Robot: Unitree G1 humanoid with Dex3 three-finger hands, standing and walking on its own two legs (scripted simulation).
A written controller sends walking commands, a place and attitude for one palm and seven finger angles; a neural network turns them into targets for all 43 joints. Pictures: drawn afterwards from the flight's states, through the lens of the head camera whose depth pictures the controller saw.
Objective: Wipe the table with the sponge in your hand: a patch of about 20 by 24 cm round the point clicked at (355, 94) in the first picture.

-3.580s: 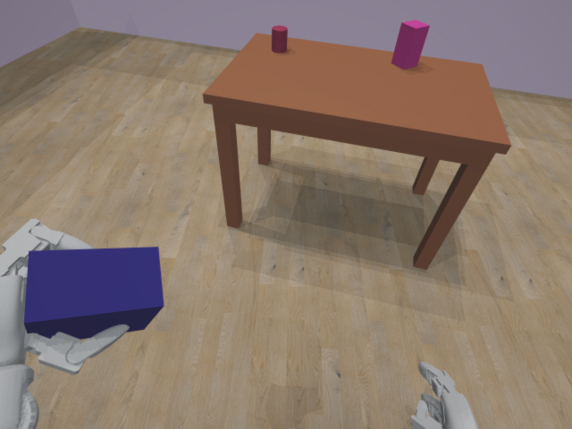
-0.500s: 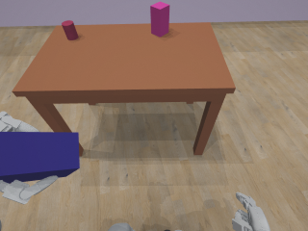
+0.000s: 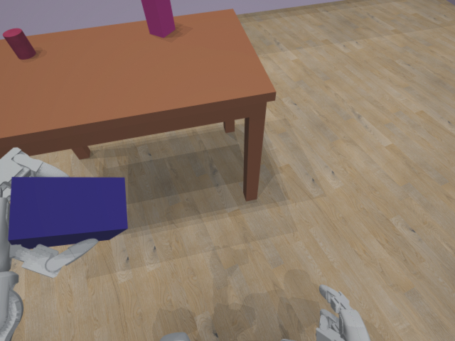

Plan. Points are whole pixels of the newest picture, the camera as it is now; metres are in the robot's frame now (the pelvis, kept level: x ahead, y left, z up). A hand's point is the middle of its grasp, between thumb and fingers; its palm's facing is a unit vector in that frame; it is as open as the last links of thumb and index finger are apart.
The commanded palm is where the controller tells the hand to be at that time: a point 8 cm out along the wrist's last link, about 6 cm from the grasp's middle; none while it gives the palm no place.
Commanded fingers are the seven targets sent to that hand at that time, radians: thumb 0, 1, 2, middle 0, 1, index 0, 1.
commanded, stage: turn to face it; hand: left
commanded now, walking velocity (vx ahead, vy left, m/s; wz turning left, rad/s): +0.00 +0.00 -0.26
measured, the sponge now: (85, 213) +0.24 +0.21 +0.16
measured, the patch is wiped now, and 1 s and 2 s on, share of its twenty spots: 0.00 0.00 0.00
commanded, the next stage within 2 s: take the last steps up to it in 0.02 s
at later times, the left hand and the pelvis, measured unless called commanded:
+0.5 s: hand (53, 236) +0.20 +0.22 +0.18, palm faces +0.38 -0.83 -0.41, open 10.7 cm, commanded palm +0.16 +0.26 +0.20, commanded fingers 0.00 0.10 1.30 -1.20 -1.60 -1.20 -1.60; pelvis -0.01 -0.02 +0.02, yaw -3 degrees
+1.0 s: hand (68, 168) +0.30 +0.24 +0.18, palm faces +0.36 -0.82 -0.45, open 10.7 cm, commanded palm +0.23 +0.28 +0.20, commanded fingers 0.00 0.10 1.30 -1.20 -1.60 -1.20 -1.60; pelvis +0.06 +0.01 +0.00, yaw -3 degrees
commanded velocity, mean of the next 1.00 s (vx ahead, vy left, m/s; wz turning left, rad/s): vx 0.27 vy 0.14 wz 0.02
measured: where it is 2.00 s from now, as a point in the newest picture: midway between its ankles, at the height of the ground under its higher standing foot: (222, 320)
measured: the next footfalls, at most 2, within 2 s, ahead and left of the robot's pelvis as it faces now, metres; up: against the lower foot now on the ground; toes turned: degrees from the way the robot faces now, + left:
left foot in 0.30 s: +0.03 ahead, +0.10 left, +0.00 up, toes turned +1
right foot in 0.56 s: +0.02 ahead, -0.13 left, +0.00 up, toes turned -10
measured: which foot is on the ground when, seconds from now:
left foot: up 0.00-0.28, down 0.30-0.56, up 0.58-0.88, down 0.90-1.00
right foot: down 0.00-0.32, up 0.34-0.54, down 0.56-0.92, up 0.94-1.00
